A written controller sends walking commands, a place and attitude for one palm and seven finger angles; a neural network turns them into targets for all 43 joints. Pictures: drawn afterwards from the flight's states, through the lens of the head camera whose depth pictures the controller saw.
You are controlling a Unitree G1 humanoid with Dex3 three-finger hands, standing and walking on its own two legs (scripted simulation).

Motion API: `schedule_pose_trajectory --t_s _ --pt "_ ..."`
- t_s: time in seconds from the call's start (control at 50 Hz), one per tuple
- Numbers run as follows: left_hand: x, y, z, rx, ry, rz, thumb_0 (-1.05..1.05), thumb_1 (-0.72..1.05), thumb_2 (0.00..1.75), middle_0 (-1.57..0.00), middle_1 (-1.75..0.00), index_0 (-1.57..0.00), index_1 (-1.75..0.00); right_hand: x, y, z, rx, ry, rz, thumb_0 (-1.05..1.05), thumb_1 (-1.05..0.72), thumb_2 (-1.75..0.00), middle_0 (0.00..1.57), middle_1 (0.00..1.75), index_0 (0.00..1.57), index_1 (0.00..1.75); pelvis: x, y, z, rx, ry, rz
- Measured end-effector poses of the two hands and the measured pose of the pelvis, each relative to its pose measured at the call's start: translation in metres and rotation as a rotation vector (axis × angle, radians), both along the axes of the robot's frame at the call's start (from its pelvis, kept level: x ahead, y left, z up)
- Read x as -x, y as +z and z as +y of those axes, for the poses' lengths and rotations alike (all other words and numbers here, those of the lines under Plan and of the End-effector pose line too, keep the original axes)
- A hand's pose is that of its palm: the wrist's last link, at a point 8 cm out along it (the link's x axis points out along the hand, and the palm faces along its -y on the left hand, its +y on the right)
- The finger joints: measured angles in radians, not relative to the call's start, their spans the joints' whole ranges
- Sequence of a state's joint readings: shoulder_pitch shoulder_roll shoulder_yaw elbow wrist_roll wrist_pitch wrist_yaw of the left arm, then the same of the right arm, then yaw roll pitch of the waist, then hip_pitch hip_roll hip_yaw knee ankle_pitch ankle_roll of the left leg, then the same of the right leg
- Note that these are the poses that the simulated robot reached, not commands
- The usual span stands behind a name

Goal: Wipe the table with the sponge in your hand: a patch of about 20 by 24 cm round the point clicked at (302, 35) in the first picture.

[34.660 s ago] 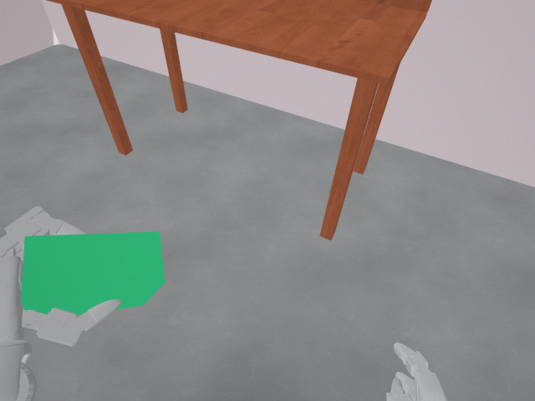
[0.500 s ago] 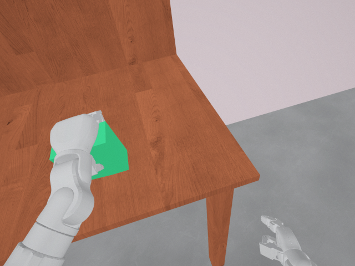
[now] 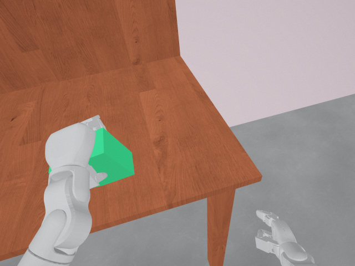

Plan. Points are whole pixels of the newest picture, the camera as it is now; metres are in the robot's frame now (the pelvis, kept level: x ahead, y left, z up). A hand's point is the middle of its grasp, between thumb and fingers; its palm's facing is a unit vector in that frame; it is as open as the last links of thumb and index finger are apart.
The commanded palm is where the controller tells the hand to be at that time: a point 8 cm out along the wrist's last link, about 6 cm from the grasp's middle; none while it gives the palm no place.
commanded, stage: slide across to the third lane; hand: left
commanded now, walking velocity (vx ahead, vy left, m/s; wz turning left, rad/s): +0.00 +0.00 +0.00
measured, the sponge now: (101, 165) +0.28 +0.22 +0.11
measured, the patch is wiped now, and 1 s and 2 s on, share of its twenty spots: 0.80 0.80 0.95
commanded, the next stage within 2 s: wipe forward along the third lane in 0.60 s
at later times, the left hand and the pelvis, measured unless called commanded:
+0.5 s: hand (120, 149) +0.29 +0.16 +0.17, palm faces +0.20 -0.23 -0.95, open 9.8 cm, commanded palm +0.24 +0.16 +0.22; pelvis -0.01 -0.01 +0.00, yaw +0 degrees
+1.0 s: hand (136, 142) +0.31 +0.14 +0.16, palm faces +0.17 -0.19 -0.97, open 9.8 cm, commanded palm +0.28 +0.16 +0.21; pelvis -0.02 -0.03 +0.00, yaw -1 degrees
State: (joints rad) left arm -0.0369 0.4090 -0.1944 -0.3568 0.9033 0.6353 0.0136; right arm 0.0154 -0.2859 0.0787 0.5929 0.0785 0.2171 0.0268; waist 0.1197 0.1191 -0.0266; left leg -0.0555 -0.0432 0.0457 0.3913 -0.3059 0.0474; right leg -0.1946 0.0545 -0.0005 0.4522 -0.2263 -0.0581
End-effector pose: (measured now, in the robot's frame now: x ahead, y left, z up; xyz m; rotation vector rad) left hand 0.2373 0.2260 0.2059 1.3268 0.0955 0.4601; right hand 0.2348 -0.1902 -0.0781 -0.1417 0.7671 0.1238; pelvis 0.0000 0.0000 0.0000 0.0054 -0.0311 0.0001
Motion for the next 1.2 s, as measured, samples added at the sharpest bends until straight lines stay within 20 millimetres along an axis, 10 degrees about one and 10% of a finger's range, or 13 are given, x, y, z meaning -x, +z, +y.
schedule_pose_trajectory --t_s 0.54,1.2 --pt "-0.019 0.010 -0.061 0.032 -0.166 0.040 0.01 -0.46 1.08 -0.73 -1.37 -0.74 -1.37 -0.001 0.008 0.013 -0.038 0.053 -0.013 0.01 -0.91 -0.90 0.20 0.30 0.20 0.30 0.011 0.002 -0.007 -0.008 0.000 -0.029" --pt "-0.069 0.001 -0.082 -0.089 -0.052 0.148 -0.02 -0.48 1.08 -0.76 -1.35 -0.77 -1.35 0.047 -0.012 -0.064 0.037 -0.099 0.047 0.01 -0.91 -0.90 0.20 0.30 0.20 0.30 0.023 0.002 -0.041 -0.023 -0.007 -0.003"
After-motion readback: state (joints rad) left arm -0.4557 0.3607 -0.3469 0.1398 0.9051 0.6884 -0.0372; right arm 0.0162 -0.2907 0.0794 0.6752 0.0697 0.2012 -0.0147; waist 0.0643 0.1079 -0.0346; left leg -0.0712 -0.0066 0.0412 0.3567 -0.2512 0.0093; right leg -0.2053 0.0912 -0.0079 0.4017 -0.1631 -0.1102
